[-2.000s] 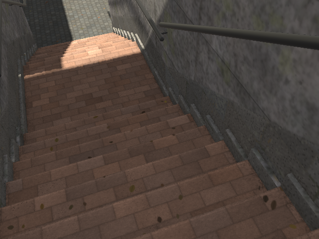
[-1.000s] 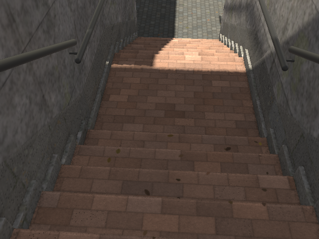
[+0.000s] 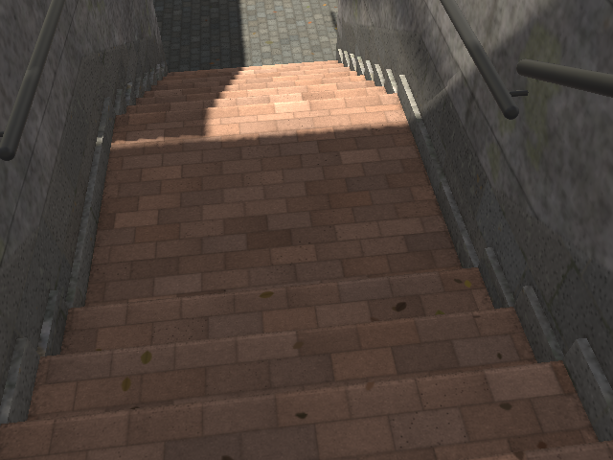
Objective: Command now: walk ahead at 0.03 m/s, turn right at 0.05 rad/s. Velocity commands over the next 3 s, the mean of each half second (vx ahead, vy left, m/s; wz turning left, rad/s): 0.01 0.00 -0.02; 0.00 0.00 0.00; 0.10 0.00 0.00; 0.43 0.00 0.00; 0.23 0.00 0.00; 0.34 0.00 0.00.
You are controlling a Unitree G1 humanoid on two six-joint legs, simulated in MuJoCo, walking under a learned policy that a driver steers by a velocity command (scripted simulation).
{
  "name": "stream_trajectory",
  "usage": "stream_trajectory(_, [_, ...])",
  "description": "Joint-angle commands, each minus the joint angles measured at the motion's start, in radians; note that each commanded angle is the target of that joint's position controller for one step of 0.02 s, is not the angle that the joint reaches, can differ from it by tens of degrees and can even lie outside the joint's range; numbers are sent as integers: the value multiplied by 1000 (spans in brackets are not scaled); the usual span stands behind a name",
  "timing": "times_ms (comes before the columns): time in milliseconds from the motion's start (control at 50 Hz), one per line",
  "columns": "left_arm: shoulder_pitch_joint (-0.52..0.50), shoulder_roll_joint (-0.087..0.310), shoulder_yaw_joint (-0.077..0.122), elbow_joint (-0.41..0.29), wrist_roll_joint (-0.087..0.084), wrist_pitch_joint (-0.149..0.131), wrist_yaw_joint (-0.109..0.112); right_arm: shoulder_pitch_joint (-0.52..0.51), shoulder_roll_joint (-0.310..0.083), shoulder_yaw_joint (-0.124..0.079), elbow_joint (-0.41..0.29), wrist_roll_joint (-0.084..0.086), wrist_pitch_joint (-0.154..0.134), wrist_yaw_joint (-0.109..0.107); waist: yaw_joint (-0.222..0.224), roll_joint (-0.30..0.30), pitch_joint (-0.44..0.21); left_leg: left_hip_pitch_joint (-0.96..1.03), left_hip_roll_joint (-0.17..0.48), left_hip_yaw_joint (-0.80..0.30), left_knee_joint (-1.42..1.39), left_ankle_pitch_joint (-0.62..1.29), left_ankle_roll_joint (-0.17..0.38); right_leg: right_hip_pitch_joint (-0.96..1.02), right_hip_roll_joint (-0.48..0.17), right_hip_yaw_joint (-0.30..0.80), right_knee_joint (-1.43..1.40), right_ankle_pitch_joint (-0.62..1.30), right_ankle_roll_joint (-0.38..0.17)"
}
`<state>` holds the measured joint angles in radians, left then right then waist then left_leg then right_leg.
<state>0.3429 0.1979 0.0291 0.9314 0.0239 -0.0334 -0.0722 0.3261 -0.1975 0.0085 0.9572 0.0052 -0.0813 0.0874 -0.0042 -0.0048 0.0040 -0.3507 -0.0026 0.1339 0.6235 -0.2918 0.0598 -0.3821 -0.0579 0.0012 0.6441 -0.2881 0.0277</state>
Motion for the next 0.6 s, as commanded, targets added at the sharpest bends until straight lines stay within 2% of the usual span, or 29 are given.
stream_trajectory(20, [-12,65,20,-51,-21,-18,9,19,-80,-36,-52,6,-14,-15,-6,7,73,36,100,-145,-257,-200,35,6,-17,24,-197,-58,-78])
stream_trajectory(40, [22,43,10,-37,-20,-27,-4,31,-58,-36,-45,11,-8,-8,-4,-15,72,39,68,-99,-241,-122,16,36,-24,39,-220,-55,-84])
stream_trajectory(60, [23,47,9,-32,-26,-33,-13,34,-46,-38,-44,9,-3,2,-8,-26,59,85,52,-76,-225,-36,3,37,-21,43,-234,-35,-82])
stream_trajectory(80, [14,63,12,-32,-30,-36,-19,36,-52,-44,-43,3,1,7,-19,-29,44,142,40,-62,-213,26,-7,20,-19,38,-241,-10,-72])
stream_trajectory(120, [-11,98,21,-37,-26,-40,-25,9,-74,-56,-45,-8,3,7,-19,-36,26,195,26,-50,-195,97,-18,12,-21,26,-241,51,-58])
stream_trajectory(180, [5,101,28,-25,-21,-34,-20,1,-74,-64,-27,-9,-2,5,-7,-34,19,199,31,-51,-194,161,-20,46,-14,8,-223,135,-51])
stream_trajectory(200, [-4,106,32,-20,-16,-32,-18,-17,-85,-71,-31,-10,-5,3,-4,-34,19,192,26,-48,-192,172,-17,55,-12,4,-216,162,-56])
stream_trajectory(300, [-11,96,40,5,-18,-28,-13,-33,-82,-86,-18,-15,-4,-5,0,-29,-4,187,31,-46,-168,229,-25,101,-3,-12,-188,258,-60])
stream_trajectory(340, [-30,105,44,14,-13,-29,-11,-50,-89,-93,-12,-18,-5,-10,-1,-25,-9,185,30,-43,-159,231,-30,106,2,-18,-180,270,-62])
stream_trajectory(440, [-44,102,51,44,-16,-32,-9,-44,-83,-103,16,-18,-4,-16,-2,-12,-6,188,35,-44,-145,235,-38,102,10,-27,-171,269,-64])
stream_trajectory(600, [-55,96,60,86,-16,-37,-3,-46,-76,-111,62,-24,-4,-18,2,-3,10,170,36,-46,-134,194,-36,102,24,-37,-162,222,-72])
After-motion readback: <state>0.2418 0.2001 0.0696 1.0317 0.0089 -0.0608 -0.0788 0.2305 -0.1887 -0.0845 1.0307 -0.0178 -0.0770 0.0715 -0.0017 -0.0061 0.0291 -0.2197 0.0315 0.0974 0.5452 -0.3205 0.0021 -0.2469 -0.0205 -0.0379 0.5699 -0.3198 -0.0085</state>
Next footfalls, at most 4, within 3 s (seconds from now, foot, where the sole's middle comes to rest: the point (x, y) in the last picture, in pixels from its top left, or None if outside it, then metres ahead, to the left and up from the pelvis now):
1.86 left None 0.39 0.12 -0.91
2.42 right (344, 433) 0.69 -0.06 -1.06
2.90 left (252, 422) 0.72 0.19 -1.06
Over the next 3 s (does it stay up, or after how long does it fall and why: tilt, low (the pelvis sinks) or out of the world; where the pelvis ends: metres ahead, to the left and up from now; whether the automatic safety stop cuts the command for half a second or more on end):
stays up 0.73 0.09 -0.34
